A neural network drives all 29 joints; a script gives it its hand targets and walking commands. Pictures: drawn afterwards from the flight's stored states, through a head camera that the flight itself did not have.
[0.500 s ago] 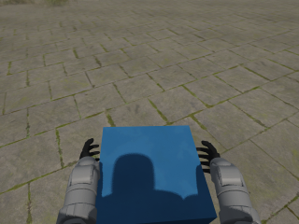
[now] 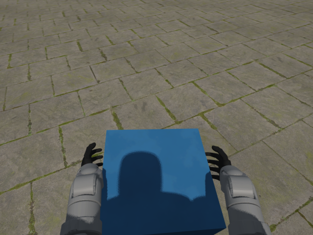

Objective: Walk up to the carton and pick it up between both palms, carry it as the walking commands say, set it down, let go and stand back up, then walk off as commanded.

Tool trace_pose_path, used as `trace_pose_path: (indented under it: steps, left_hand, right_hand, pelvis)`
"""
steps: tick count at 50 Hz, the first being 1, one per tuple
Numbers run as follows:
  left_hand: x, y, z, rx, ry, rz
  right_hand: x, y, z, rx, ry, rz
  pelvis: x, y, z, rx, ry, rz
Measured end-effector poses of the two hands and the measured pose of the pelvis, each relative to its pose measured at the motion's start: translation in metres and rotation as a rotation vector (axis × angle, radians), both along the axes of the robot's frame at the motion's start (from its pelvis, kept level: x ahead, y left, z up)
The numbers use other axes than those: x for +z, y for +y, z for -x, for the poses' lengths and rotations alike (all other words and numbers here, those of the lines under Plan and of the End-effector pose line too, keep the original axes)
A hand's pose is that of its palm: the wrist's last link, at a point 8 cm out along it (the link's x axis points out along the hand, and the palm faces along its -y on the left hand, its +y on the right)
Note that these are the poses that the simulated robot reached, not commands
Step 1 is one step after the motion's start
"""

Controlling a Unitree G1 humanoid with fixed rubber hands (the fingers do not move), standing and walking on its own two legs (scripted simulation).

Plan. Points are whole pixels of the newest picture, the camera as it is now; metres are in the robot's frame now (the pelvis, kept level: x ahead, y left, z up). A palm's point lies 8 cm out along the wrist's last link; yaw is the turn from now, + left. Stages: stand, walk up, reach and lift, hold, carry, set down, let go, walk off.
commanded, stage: reach and lift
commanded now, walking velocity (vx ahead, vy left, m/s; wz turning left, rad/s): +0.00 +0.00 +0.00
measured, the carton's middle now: (153, 189) +0.29 +0.01 -0.11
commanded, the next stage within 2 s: hold in 0.20 s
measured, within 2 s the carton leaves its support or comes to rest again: neither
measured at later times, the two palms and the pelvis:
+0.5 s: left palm (88, 172) +0.28 +0.18 +0.03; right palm (224, 172) +0.27 -0.18 +0.01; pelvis -0.01 +0.00 +0.00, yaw +1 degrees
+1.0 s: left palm (87, 172) +0.28 +0.18 +0.03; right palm (225, 171) +0.26 -0.18 +0.02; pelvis -0.01 +0.00 +0.00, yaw +1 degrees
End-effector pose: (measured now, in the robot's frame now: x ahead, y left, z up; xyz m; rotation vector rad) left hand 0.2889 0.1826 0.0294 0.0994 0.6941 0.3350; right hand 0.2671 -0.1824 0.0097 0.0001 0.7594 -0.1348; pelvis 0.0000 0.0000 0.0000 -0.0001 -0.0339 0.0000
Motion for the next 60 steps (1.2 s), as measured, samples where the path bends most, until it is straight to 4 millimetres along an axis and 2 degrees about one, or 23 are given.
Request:
trace_pose_path:
  steps: [16, 39, 60]
  left_hand:
    - [-0.001, 0.002, 0.006, 0.019, 0.001, -0.002]
    - [0.001, 0.0, 0.007, 0.003, -0.008, -0.004]
    - [-0.001, 0.004, 0.011, 0.012, -0.012, 0.005]
  right_hand:
    - [0.002, 0.001, -0.004, 0.032, 0.0, 0.016]
    - [0.003, -0.001, 0.002, 0.015, -0.009, 0.019]
    - [0.004, 0.003, 0.005, 0.012, -0.011, 0.018]
  pelvis:
    - [-0.002, -0.003, 0.011, 0.002, -0.004, -0.001]
    - [-0.003, -0.005, 0.009, 0.016, -0.018, 0.002]
    - [-0.002, 0.001, 0.005, 0.011, -0.02, 0.001]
